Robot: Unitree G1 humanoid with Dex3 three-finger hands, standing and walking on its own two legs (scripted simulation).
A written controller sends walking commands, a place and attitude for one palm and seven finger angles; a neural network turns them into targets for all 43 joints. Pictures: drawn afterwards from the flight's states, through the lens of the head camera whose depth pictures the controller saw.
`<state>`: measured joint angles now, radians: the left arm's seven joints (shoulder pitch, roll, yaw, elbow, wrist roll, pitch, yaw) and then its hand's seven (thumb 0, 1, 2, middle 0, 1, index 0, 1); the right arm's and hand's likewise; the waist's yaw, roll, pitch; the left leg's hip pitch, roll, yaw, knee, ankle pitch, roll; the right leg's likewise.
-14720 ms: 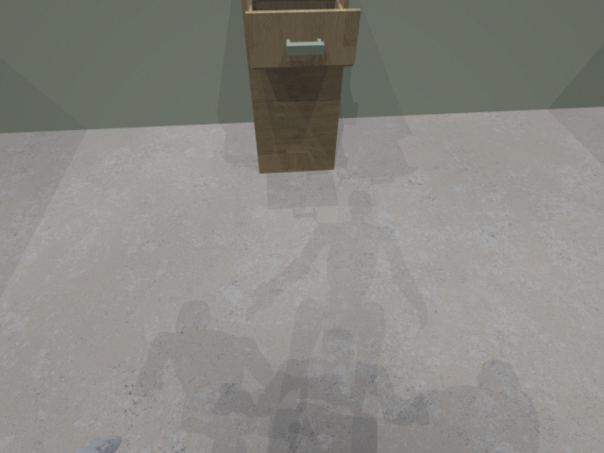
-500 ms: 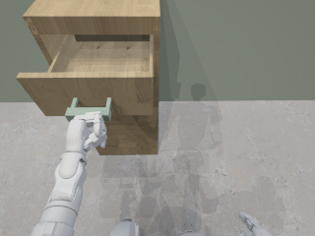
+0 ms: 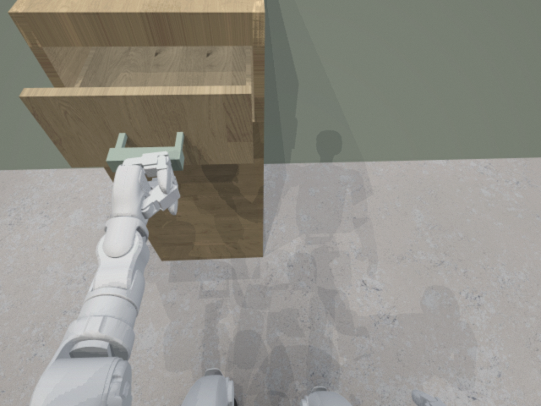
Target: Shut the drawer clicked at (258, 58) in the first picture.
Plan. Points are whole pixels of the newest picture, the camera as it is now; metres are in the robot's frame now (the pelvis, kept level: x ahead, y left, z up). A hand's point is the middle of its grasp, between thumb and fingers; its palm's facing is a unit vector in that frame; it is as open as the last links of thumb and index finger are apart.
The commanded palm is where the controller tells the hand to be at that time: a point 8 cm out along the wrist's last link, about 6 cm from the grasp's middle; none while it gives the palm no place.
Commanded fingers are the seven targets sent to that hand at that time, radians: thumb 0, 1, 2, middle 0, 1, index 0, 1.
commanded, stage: push the drawer shut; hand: left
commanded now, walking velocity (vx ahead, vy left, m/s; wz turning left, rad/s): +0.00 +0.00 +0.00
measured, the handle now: (149, 148) +0.50 +0.20 +0.07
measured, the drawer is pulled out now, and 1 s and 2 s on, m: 0.12 0.00 0.00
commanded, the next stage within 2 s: pull the fist back off the drawer in 1.38 s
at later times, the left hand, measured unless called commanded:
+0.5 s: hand (177, 157) +0.48 +0.15 +0.07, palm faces +0.04 -1.00 -0.03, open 3.1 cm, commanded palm +0.46 +0.20 +0.07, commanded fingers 0.00 0.90 0.90 -1.40 -1.60 -1.40 -1.60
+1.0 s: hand (175, 130) +0.54 +0.16 +0.06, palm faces +0.02 -1.00 -0.01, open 2.9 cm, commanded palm +0.54 +0.20 +0.07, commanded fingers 0.00 0.90 0.90 -1.40 -1.60 -1.40 -1.60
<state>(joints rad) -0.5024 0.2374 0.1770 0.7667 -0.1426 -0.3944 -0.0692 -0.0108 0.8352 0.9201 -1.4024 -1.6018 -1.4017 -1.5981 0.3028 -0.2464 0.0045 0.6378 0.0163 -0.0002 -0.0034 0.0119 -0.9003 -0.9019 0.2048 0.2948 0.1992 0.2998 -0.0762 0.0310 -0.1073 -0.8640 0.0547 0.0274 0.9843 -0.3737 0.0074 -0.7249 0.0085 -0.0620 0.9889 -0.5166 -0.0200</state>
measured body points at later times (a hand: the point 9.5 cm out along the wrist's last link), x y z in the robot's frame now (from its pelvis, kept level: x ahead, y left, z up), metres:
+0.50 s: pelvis +0.00 +0.00 -0.01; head +0.10 +0.00 +0.43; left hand +0.47 +0.20 +0.07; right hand +0.02 -0.27 -0.13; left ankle +0.06 +0.12 -0.67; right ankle -0.02 -0.11 -0.67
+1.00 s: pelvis +0.00 +0.01 -0.02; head +0.14 +0.03 +0.41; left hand +0.54 +0.21 +0.07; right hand -0.03 -0.25 -0.13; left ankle +0.06 +0.12 -0.67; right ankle -0.02 -0.11 -0.67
